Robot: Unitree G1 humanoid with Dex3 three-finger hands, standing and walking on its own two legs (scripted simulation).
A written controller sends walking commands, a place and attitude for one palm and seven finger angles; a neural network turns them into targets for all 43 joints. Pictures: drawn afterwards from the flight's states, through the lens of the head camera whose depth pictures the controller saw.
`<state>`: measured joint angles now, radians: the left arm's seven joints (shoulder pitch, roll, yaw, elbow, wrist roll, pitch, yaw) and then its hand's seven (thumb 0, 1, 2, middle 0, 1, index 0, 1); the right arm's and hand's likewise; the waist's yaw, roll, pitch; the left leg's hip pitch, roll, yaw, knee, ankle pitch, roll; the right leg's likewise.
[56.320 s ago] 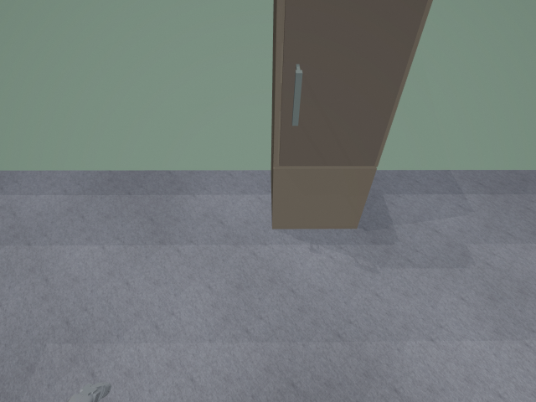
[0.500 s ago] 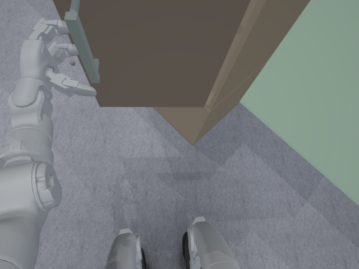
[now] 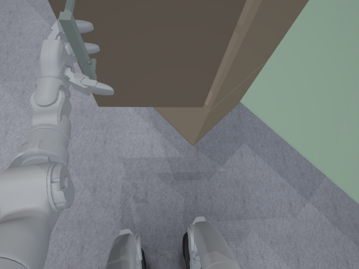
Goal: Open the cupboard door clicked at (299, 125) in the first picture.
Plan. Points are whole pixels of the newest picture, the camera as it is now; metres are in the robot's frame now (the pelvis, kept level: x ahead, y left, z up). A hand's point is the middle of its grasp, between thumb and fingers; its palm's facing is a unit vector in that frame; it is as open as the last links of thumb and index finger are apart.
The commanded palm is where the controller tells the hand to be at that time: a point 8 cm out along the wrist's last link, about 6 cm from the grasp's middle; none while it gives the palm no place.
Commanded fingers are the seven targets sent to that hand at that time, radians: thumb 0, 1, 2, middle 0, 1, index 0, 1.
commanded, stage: slide the fingers in behind the handle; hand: left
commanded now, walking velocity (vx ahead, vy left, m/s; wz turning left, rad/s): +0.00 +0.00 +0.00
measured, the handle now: (82, 45) +0.59 +0.15 +0.06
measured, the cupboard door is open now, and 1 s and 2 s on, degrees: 49 49 72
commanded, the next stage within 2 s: close the thumb around the handle in 0.50 s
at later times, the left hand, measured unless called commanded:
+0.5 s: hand (91, 62) +0.54 +0.13 +0.06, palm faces -0.06 -1.00 -0.03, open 14.0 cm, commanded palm +0.52 +0.17 +0.06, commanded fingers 0.00 -0.50 0.30 -0.30 -1.20 -0.30 -1.20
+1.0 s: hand (92, 64) +0.53 +0.12 +0.07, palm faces -0.05 -1.00 -0.03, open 9.6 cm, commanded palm +0.51 +0.17 +0.06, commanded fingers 0.00 0.68 0.80 -0.38 -1.33 -0.38 -1.33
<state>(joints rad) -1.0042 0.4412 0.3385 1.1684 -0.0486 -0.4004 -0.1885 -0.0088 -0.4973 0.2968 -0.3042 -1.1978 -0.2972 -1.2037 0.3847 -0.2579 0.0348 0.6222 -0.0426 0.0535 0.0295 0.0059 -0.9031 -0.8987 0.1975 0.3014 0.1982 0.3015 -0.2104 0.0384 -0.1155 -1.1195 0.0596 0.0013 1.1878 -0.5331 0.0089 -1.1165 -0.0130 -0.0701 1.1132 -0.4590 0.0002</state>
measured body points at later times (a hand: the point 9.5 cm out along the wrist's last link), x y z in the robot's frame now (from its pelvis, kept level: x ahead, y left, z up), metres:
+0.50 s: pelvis +0.00 -0.01 +0.00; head +0.16 +0.01 +0.42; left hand +0.54 +0.18 +0.07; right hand -0.01 -0.27 -0.12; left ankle +0.00 +0.11 -0.64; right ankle +0.03 -0.13 -0.64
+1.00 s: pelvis +0.00 +0.00 +0.00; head +0.15 +0.01 +0.43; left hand +0.53 +0.18 +0.07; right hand +0.00 -0.26 -0.11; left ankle +0.00 +0.11 -0.64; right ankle +0.03 -0.13 -0.64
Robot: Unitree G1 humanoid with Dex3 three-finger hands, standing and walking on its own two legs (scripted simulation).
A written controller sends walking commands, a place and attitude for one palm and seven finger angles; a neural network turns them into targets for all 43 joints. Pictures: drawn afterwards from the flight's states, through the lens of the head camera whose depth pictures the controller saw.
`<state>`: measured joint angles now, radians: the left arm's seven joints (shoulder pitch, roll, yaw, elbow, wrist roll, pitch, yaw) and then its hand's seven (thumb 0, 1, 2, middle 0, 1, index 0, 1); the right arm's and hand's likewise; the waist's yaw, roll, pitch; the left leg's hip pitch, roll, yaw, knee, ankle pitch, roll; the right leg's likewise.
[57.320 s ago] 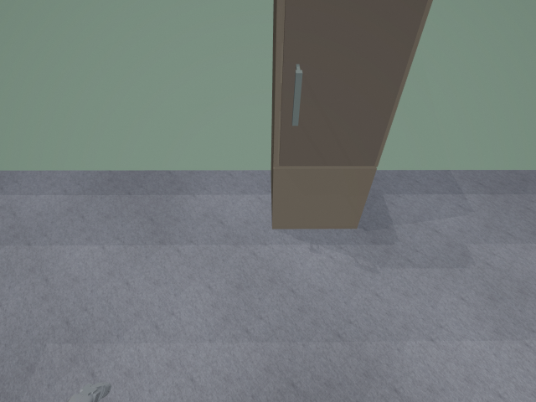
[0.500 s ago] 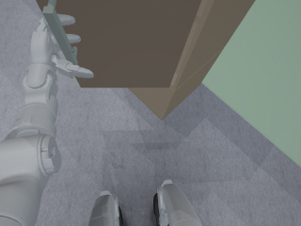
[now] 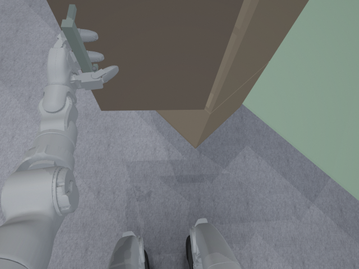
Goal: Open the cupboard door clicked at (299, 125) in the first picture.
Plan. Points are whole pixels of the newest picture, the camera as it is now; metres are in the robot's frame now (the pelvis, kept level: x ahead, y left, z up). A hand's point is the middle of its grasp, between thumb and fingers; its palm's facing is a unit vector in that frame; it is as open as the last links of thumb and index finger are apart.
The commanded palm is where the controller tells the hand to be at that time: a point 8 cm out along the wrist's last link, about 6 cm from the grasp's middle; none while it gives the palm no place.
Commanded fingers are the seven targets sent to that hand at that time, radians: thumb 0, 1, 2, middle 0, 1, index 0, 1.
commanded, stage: close the thumb around the handle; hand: left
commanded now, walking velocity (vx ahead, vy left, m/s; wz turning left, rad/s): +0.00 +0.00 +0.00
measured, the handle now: (84, 51) +0.58 +0.15 +0.06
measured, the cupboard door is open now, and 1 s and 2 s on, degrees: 49 72 93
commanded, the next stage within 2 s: pull the door open along its arc in 0.30 s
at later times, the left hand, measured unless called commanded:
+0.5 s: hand (94, 68) +0.53 +0.12 +0.06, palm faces -0.05 -1.00 -0.03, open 5.4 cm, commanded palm +0.50 +0.17 +0.06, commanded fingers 0.00 0.90 0.90 -0.40 -1.35 -0.40 -1.35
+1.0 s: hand (113, 122) +0.40 +0.09 +0.07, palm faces +0.14 -0.99 +0.08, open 5.9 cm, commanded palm +0.35 +0.16 +0.06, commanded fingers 0.00 0.90 0.90 -0.40 -1.35 -0.40 -1.35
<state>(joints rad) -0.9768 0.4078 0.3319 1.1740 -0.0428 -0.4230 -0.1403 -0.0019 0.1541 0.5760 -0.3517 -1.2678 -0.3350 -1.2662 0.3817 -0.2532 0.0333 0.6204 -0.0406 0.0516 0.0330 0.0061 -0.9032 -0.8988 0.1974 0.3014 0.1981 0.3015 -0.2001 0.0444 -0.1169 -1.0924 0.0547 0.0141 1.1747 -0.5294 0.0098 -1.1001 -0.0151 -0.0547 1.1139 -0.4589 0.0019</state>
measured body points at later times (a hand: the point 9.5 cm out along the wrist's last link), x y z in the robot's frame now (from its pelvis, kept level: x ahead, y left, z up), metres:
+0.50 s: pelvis +0.00 +0.00 +0.00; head +0.16 +0.01 +0.42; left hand +0.53 +0.18 +0.07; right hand +0.00 -0.26 -0.12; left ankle +0.00 +0.11 -0.64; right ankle +0.03 -0.13 -0.64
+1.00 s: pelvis +0.02 -0.01 +0.03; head +0.11 -0.01 +0.47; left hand +0.39 +0.14 +0.06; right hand +0.13 -0.26 -0.09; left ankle +0.00 +0.11 -0.64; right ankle +0.03 -0.13 -0.64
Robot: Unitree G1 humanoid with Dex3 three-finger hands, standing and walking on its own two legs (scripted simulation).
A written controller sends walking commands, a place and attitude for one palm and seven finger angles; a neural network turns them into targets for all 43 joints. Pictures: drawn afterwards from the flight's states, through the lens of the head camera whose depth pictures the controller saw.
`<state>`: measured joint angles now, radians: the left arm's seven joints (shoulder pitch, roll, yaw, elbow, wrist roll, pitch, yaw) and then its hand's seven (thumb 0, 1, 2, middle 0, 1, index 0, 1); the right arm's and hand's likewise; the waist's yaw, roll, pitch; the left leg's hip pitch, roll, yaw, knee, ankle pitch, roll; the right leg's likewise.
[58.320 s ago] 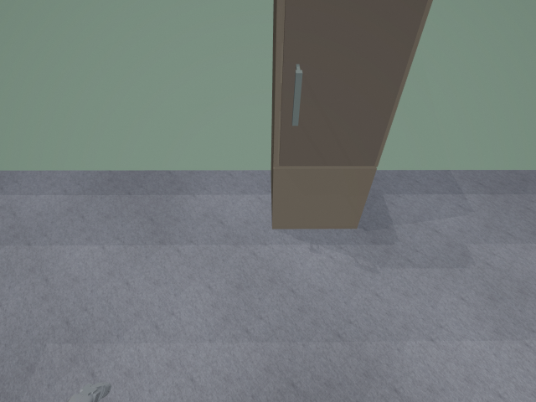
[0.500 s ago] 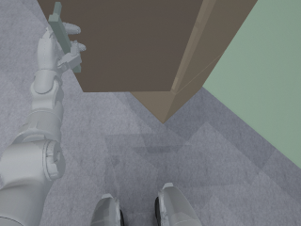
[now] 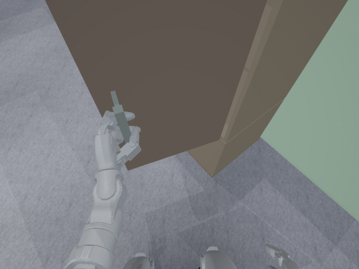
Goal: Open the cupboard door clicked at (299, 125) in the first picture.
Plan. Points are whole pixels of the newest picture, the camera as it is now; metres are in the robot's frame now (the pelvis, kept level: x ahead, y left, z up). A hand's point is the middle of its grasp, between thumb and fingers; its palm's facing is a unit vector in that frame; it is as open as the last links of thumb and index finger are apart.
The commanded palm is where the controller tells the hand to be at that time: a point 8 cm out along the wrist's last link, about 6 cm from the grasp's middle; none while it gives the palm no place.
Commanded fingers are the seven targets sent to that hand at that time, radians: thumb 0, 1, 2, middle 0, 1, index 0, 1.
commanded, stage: pull the door open along its arc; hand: left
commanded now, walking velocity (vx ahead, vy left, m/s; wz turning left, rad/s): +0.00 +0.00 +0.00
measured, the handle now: (124, 125) +0.43 +0.13 +0.03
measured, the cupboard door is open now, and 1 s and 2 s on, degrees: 72 93 96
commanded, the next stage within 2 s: open thumb and fingers to let go in 0.52 s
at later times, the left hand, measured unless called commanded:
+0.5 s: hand (167, 178) +0.30 +0.03 +0.04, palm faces +0.29 -0.96 -0.02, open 6.0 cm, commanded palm +0.23 +0.06 +0.03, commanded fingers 0.00 0.90 0.90 -0.40 -1.35 -0.40 -1.35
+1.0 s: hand (166, 183) +0.29 +0.03 +0.04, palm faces +0.33 -0.94 -0.03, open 9.7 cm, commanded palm +0.24 +0.06 +0.03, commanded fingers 0.00 -0.50 0.30 -0.30 -1.20 -0.30 -1.20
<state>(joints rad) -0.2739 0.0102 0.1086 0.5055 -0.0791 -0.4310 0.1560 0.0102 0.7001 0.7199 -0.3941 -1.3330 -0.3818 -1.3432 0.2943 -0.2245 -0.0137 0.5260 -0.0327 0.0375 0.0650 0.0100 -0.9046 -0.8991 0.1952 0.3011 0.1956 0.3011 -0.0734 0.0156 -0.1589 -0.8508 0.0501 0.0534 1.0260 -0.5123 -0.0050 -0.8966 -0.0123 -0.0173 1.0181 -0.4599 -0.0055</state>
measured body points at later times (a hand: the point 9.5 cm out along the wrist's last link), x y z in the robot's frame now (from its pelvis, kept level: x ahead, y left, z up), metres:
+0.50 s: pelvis +0.00 -0.04 +0.00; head +0.06 -0.06 +0.45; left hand +0.28 +0.07 +0.04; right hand +0.16 -0.25 -0.11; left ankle -0.02 +0.12 -0.67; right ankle +0.01 -0.12 -0.67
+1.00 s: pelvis -0.01 -0.04 -0.01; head +0.05 -0.07 +0.44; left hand +0.26 +0.08 +0.05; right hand +0.17 -0.24 -0.12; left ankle -0.02 +0.12 -0.67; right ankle +0.01 -0.12 -0.67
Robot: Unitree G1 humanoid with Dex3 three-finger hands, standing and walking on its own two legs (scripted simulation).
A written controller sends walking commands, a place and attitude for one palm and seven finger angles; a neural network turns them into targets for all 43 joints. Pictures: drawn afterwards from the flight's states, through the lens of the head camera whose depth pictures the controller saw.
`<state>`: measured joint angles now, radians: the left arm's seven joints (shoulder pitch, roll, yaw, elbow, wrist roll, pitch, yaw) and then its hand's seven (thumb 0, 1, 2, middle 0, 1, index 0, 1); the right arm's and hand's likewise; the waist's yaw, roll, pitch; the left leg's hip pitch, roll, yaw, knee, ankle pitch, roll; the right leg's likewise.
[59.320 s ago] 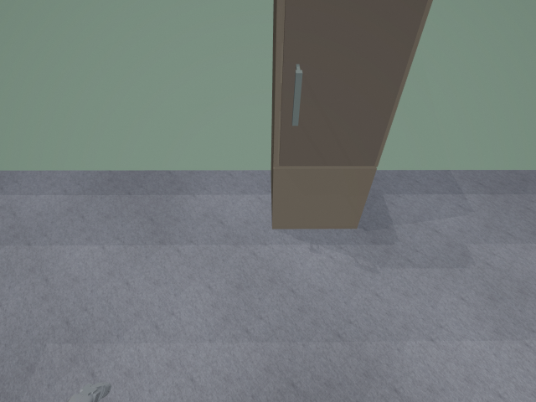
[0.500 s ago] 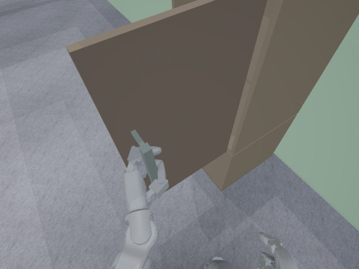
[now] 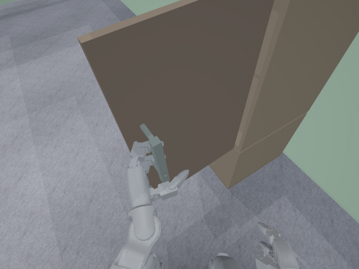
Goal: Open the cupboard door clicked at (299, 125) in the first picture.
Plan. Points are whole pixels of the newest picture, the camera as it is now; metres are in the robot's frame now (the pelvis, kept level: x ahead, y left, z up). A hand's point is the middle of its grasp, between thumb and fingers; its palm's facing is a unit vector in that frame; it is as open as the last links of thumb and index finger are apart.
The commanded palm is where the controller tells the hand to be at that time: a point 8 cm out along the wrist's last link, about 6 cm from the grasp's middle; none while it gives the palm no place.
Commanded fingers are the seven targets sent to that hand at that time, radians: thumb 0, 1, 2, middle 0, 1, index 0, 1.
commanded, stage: open thumb and fingers to let go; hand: left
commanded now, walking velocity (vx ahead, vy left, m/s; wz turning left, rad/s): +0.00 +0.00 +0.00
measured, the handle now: (155, 156) +0.36 +0.07 +0.04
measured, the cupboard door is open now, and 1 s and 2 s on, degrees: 93 96 96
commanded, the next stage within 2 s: slide the hand sideways off the handle in 0.44 s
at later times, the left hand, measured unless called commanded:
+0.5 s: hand (170, 177) +0.30 +0.03 +0.04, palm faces +0.15 -0.99 -0.05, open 15.6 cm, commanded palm +0.26 +0.08 +0.04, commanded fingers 0.00 -0.50 0.30 -0.15 -0.30 -0.15 -0.30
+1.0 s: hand (162, 199) +0.26 +0.05 +0.05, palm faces -0.21 -0.98 -0.01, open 16.3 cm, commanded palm +0.24 +0.11 +0.04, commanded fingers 0.00 -0.50 0.30 -0.15 -0.30 -0.15 -0.30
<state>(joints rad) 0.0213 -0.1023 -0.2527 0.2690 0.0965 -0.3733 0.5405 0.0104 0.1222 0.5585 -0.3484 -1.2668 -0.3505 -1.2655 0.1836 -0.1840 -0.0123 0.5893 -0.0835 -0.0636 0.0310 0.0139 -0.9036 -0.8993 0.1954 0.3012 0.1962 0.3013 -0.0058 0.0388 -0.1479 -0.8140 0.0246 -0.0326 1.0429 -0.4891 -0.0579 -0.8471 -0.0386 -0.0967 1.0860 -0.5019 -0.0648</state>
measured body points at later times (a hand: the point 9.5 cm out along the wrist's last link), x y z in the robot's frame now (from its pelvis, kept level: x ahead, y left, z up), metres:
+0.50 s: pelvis -0.01 +0.02 +0.00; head +0.05 +0.00 +0.44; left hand +0.29 +0.09 +0.05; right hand +0.15 -0.19 -0.11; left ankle +0.01 +0.16 -0.66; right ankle +0.02 -0.08 -0.66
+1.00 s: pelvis -0.01 +0.03 -0.01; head +0.05 +0.02 +0.43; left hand +0.26 +0.10 +0.05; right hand +0.16 -0.20 -0.10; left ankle +0.01 +0.16 -0.66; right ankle +0.02 -0.08 -0.66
